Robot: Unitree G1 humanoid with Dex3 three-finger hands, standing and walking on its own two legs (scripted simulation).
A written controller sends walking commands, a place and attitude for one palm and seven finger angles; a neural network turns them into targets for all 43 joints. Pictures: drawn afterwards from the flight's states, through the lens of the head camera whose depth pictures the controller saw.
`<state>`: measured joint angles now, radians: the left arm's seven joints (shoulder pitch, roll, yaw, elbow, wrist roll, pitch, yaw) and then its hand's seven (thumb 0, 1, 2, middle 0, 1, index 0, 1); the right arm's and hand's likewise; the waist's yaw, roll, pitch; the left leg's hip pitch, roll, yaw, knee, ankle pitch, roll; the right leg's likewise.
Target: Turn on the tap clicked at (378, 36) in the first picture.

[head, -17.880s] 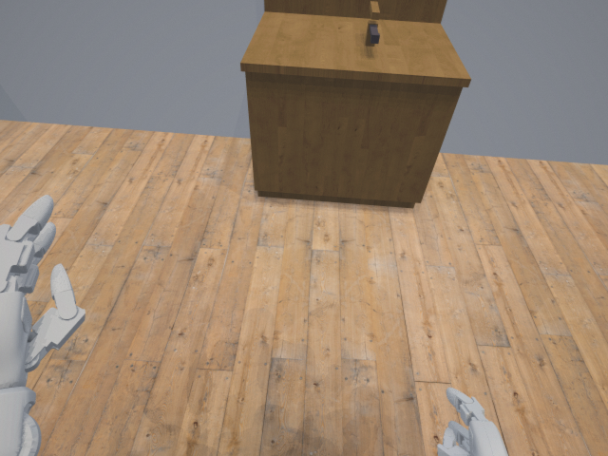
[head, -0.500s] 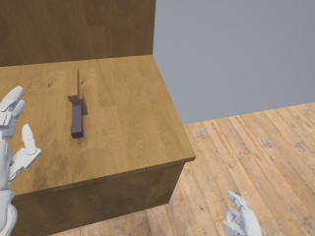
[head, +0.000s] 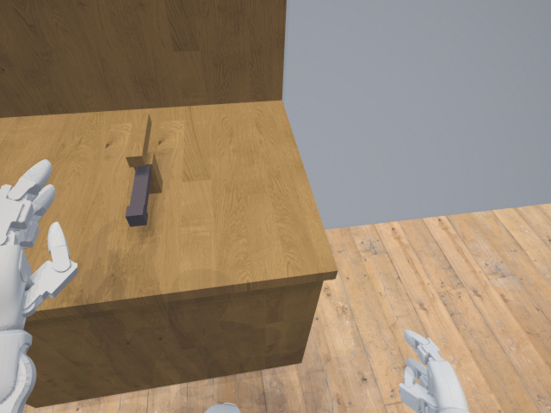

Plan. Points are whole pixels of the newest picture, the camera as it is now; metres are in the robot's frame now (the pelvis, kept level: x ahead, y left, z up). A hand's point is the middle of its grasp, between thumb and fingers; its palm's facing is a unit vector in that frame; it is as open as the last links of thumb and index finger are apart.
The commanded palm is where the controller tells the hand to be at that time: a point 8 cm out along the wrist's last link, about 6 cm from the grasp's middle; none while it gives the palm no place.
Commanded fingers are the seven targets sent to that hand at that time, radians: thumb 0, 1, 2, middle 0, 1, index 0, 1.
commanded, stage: turn the palm inward beside the body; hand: left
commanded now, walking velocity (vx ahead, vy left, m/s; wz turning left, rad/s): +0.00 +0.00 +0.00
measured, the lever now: (137, 215) +0.40 +0.29 +0.03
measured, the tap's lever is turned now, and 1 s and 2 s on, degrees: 0 0 0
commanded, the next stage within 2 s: reach beside the lever's end, fingers flat in 1.82 s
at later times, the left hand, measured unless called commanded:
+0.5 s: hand (95, 262) +0.23 +0.23 +0.16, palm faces +0.40 -0.87 -0.30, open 7.4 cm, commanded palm +0.18 +0.27 +0.17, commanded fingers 0.00 0.90 0.90 -0.20 -0.30 -0.20 -0.30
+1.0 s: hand (101, 278) +0.22 +0.23 +0.14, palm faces +0.41 -0.89 -0.20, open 7.4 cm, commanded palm +0.17 +0.27 +0.15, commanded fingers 0.00 0.90 0.90 -0.20 -0.30 -0.20 -0.30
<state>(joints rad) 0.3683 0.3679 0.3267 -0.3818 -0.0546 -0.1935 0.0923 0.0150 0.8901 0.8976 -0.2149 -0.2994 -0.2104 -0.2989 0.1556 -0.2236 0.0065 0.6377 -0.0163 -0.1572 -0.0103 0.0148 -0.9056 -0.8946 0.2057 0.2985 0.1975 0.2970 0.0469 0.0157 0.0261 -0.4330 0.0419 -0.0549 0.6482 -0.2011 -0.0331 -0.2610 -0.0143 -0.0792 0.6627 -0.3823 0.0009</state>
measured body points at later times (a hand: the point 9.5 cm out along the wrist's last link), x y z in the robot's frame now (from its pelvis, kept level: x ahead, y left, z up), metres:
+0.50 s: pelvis +0.03 -0.03 -0.01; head +0.03 -0.05 +0.44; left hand +0.20 +0.28 +0.17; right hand +0.21 -0.27 -0.09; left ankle +0.09 +0.14 -0.72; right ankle -0.02 -0.12 -0.72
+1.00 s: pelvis +0.03 -0.01 -0.01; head +0.03 -0.02 +0.44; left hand +0.19 +0.27 +0.15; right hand +0.23 -0.21 -0.08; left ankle +0.09 +0.14 -0.72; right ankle -0.02 -0.12 -0.72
